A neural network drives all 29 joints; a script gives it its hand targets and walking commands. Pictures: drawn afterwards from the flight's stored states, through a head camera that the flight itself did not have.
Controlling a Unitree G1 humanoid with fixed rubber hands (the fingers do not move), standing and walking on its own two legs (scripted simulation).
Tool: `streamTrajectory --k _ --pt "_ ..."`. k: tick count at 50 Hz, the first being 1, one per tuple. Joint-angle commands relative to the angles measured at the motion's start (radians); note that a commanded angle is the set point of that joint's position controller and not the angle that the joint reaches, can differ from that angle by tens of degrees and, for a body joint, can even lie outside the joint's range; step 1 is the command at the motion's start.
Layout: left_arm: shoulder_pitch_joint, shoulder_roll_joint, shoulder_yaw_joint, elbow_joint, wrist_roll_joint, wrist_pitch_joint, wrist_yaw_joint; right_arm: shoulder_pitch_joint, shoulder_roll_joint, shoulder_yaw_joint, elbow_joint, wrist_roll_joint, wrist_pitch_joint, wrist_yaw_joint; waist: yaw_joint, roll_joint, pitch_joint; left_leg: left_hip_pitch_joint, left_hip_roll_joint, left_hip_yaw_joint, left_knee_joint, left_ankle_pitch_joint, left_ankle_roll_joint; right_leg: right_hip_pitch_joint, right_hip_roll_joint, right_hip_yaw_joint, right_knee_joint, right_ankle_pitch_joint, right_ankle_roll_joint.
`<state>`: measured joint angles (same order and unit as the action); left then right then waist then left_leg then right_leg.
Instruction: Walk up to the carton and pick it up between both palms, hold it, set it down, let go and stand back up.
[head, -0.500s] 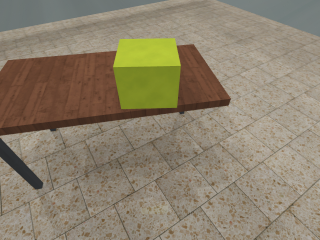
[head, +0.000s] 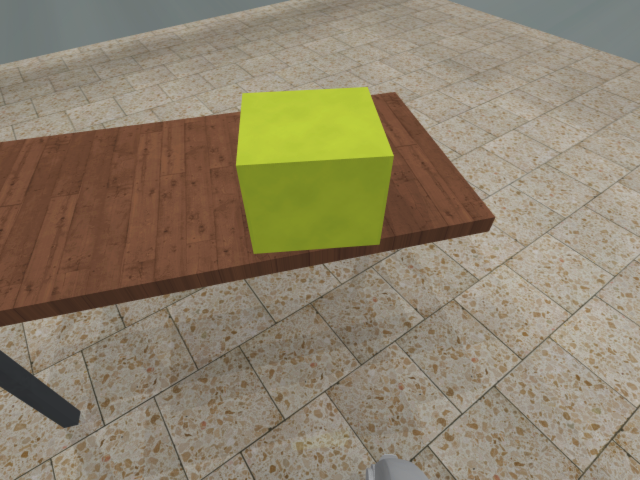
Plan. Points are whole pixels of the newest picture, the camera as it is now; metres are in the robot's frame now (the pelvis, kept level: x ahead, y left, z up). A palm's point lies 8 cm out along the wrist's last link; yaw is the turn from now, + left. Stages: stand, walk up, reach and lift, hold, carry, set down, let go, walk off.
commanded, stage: walk up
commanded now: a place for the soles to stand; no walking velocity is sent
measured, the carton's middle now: (311, 169) +0.71 +0.03 -0.02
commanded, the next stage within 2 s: none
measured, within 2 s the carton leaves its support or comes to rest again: neither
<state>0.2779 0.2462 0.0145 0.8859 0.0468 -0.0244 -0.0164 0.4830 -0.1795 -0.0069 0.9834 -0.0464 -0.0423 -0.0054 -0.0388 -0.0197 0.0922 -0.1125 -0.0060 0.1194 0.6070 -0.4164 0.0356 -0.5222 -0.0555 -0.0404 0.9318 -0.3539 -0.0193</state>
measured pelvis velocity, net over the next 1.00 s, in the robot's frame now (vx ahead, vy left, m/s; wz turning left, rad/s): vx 0.26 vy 0.13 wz -0.05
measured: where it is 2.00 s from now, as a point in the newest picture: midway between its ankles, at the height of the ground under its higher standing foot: outside the picture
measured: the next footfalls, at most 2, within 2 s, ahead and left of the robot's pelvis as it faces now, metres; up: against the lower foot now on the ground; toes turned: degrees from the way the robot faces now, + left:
right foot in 0.10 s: +0.21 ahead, -0.11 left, +0.00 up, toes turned -4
left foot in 0.52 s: +0.34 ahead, +0.25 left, +0.00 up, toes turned +9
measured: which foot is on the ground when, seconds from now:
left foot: down 0.00-0.10, up 0.12-0.50, down 0.52-1.00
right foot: up 0.00-0.08, down 0.10-0.52, up 0.54-0.78, down 0.80-1.00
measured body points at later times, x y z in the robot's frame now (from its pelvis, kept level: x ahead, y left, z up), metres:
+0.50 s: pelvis +0.19 +0.08 +0.00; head +0.19 +0.09 +0.44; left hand +0.14 +0.33 -0.15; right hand +0.30 -0.18 -0.12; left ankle +0.30 +0.24 -0.71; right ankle +0.17 -0.10 -0.72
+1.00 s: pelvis +0.26 +0.13 +0.00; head +0.27 +0.13 +0.45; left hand +0.35 +0.37 -0.13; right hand +0.32 -0.11 -0.14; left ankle +0.30 +0.24 -0.72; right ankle +0.27 +0.02 -0.72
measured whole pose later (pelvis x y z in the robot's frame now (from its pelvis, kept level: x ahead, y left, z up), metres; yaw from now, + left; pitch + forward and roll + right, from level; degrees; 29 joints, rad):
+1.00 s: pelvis +0.26 +0.13 +0.00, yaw -3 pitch -2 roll +0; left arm 0.24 0.22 -0.02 0.86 0.00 0.01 0.00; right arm 0.24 -0.22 0.05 0.89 -0.01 0.01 0.00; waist -0.01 0.00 0.06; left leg -0.31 0.09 0.18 0.64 -0.29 0.01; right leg -0.28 -0.01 -0.02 0.66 -0.34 -0.01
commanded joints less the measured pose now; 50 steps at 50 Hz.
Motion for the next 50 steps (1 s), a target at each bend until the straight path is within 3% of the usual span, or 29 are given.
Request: streamTrajectory --k 1,3,4,5,6,7,8,11,14,15,20,22,24,25,26,27,28,29,30,32,35,38,39,40,41,42,43,47,50 --pt "0.064 0.031 0.015 -0.096 -0.005 -0.030 0.005 -0.010 -0.219 -0.047 -0.063 -0.010 -0.016 0.003 0.045 0.107 0.070 -0.218 0.222 -0.184 -0.206 0.161 0.149 0.219 0.037 -0.056 -0.222 0.179 -0.029" --pt "0.213 0.063 0.045 -0.071 0.005 -0.036 0.026 -0.003 -0.211 -0.035 -0.072 -0.011 -0.006 0.012 0.102 -0.003 -0.018 -0.298 0.164 -0.127 0.005 0.201 0.108 0.489 0.102 -0.091 -0.301 0.226 -0.042" --pt "0.298 0.094 0.065 -0.069 0.010 -0.035 0.039 0.035 -0.174 -0.017 -0.069 -0.009 -0.001 0.017 0.136 -0.102 -0.076 -0.361 0.104 -0.061 0.230 0.184 0.075 0.605 0.045 0.011 -0.333 0.153 -0.059" --pt "0.395 0.171 0.077 -0.080 0.022 -0.036 0.049 0.097 -0.126 0.006 -0.086 -0.016 0.009 0.022 0.140 -0.243 -0.155 -0.455 0.022 -0.015 0.561 -0.115 0.003 0.648 -0.272 0.514 -0.487 -0.157 -0.122" --pt "0.368 0.230 0.094 -0.106 -0.022 -0.019 0.069 0.108 -0.197 -0.023 -0.121 0.005 0.036 0.023 0.141 -0.179 -0.110 -0.559 -0.003 -0.100 0.688 -0.242 -0.027 0.572 -0.422 0.886 -0.707 -0.532 -0.241" --pt "0.299 0.229 0.093 -0.128 -0.047 -0.013 0.086 0.033 -0.232 -0.030 -0.140 -0.003 0.052 0.022 0.128 -0.111 -0.039 -0.622 0.050 -0.142 0.771 -0.174 -0.039 0.481 -0.438 0.951 -0.776 -0.696 -0.262" --pt "0.247 0.205 0.080 -0.136 -0.052 -0.018 0.091 -0.052 -0.224 -0.032 -0.163 -0.006 0.055 0.025 0.136 -0.094 0.029 -0.677 0.063 -0.158 0.801 -0.137 -0.045 0.438 -0.411 0.850 -0.774 -0.635 -0.252" --pt "0.165 0.134 0.050 -0.131 -0.023 -0.059 0.081 -0.031 -0.183 -0.028 -0.161 -0.010 0.041 0.032 0.070 -0.098 0.034 -0.576 0.128 -0.218 0.681 -0.048 -0.063 0.327 -0.333 0.479 -0.686 -0.169 -0.212" --pt "0.147 0.125 0.052 -0.115 -0.013 -0.087 0.073 -0.010 -0.142 -0.028 -0.161 -0.019 0.050 0.043 0.035 -0.104 0.019 -0.511 0.134 -0.201 0.625 0.010 -0.081 0.265 -0.321 0.336 -0.666 0.080 -0.218" --pt "0.135 0.114 0.047 -0.109 -0.015 -0.088 0.069 -0.018 -0.134 -0.028 -0.161 -0.019 0.052 0.048 0.027 -0.101 0.022 -0.501 0.134 -0.186 0.580 0.060 -0.083 0.235 -0.285 0.258 -0.671 0.072 -0.204" --pt "0.120 0.155 0.057 -0.092 0.009 -0.075 0.061 -0.153 -0.123 -0.024 -0.217 -0.007 0.043 0.077 0.040 -0.100 0.054 -0.397 0.152 -0.106 0.234 0.198 -0.079 0.181 -0.240 0.128 -0.644 -0.062 -0.173" --pt "0.076 0.172 0.056 -0.090 0.013 -0.061 0.050 -0.117 -0.116 -0.029 -0.201 0.009 0.032 0.068 0.012 -0.098 0.041 -0.203 0.100 -0.046 0.125 0.262 -0.067 0.077 -0.215 0.054 -0.559 0.054 -0.158" --pt "0.107 0.139 0.032 -0.073 0.018 -0.038 0.031 -0.030 -0.126 -0.038 -0.160 0.010 0.021 0.049 -0.012 -0.003 -0.030 0.015 0.028 -0.001 0.041 0.319 -0.050 0.034 -0.152 -0.008 -0.369 0.077 -0.106" --pt "0.148 0.100 0.013 -0.069 0.014 -0.023 0.022 0.017 -0.168 -0.055 -0.150 0.011 0.017 0.037 -0.029 0.094 -0.047 0.082 0.043 -0.046 -0.010 0.345 -0.049 -0.008 -0.089 -0.044 -0.241 0.012 -0.060" --pt "0.182 0.032 -0.018 -0.084 0.008 -0.012 0.012 0.060 -0.247 -0.068 -0.168 0.014 0.012 0.025 -0.043 0.229 -0.081 0.085 0.232 -0.285 -0.110 0.310 -0.012 -0.042 -0.007 -0.072 -0.058 -0.199 -0.002" --pt "0.243 0.013 -0.024 -0.093 -0.011 0.009 0.022 0.038 -0.310 -0.073 -0.202 0.032 0.021 0.011 -0.013 0.299 -0.087 -0.038 0.390 -0.577 -0.298 0.151 0.088 0.001 0.054 0.013 0.120 -0.383 0.013" --pt "0.247 0.048 -0.014 -0.099 -0.025 0.030 0.034 -0.027 -0.346 -0.080 -0.212 0.054 0.038 -0.006 -0.001 0.264 -0.065 -0.128 0.410 -0.651 -0.391 -0.143 0.159 0.007 0.024 0.054 0.213 -0.392 0.004" --pt "0.208 0.055 -0.014 -0.109 -0.025 0.037 0.039 -0.085 -0.331 -0.076 -0.221 0.059 0.048 -0.017 -0.003 0.226 0.002 -0.187 0.403 -0.610 -0.413 -0.259 0.163 -0.018 0.004 0.068 0.245 -0.341 0.006" --pt "0.206 0.058 -0.012 -0.104 -0.026 0.035 0.043 -0.143 -0.303 -0.066 -0.234 0.049 0.051 -0.024 0.017 0.253 0.019 -0.170 0.387 -0.557 -0.391 -0.244 0.161 -0.047 -0.012 0.085 0.240 -0.285 0.010" --pt "0.230 0.073 -0.008 -0.080 -0.022 0.024 0.047 -0.184 -0.249 -0.038 -0.237 0.025 0.041 -0.025 0.037 0.241 -0.017 -0.191 0.368 -0.446 -0.323 -0.044 0.164 0.028 -0.036 0.088 0.126 -0.249 0.021" --pt "0.245 0.053 -0.001 -0.058 -0.025 0.017 0.044 -0.210 -0.222 -0.025 -0.221 0.010 0.032 -0.018 0.047 0.181 -0.100 -0.197 0.359 -0.308 -0.217 0.269 0.166 0.184 -0.002 0.044 -0.046 -0.194 0.013" --pt "0.217 0.061 0.018 -0.072 -0.023 0.013 0.041 -0.291 -0.232 -0.015 -0.230 0.018 0.040 -0.019 0.091 0.137 -0.096 -0.275 0.333 -0.218 -0.096 0.472 0.117 0.325 0.019 0.021 -0.271 0.137 -0.004" --pt "0.208 0.061 0.016 -0.083 -0.024 0.008 0.039 -0.298 -0.213 -0.005 -0.232 0.031 0.042 -0.013 0.087 0.132 -0.113 -0.291 0.291 -0.167 -0.050 0.427 0.080 0.360 0.001 0.051 -0.338 0.245 -0.014" --pt "0.171 0.103 0.031 -0.092 -0.019 0.009 0.037 -0.269 -0.174 0.007 -0.232 0.031 0.040 -0.008 0.070 0.020 -0.110 -0.339 0.259 -0.142 -0.006 0.298 0.048 0.371 -0.069 0.165 -0.402 0.277 -0.036" --pt "0.102 0.160 0.040 -0.104 -0.035 0.012 0.034 -0.223 -0.126 0.027 -0.227 0.043 0.045 -0.005 0.027 -0.096 -0.103 -0.264 0.145 -0.054 0.061 0.116 0.005 0.251 -0.162 0.305 -0.481 0.241 -0.093" --pt "0.048 0.168 0.037 -0.105 -0.062 0.014 0.031 -0.220 -0.112 0.034 -0.207 0.052 0.054 -0.010 0.020 -0.095 -0.060 -0.128 0.092 -0.044 0.067 0.066 -0.010 0.076 -0.165 0.308 -0.524 0.161 -0.131" --pt "0.015 0.145 0.025 -0.098 -0.065 0.015 0.028 -0.217 -0.113 0.037 -0.187 0.046 0.054 -0.012 0.014 -0.081 -0.035 -0.102 0.097 -0.049 0.022 0.102 -0.010 0.062 -0.135 0.264 -0.531 0.147 -0.119" --pt "0.030 0.110 0.004 -0.073 -0.049 0.013 0.026 -0.217 -0.191 0.017 -0.161 0.033 0.026 -0.006 0.042 -0.027 -0.096 -0.111 0.201 -0.107 -0.094 0.335 0.033 0.203 -0.040 0.149 -0.390 0.298 -0.053" --pt "0.027 0.111 -0.001 -0.056 -0.046 0.012 0.023 -0.234 -0.194 0.021 -0.165 0.035 0.021 -0.007 0.050 -0.002 -0.152 -0.109 0.219 -0.100 -0.116 0.366 0.049 0.270 -0.041 0.146 -0.362 0.339 -0.043"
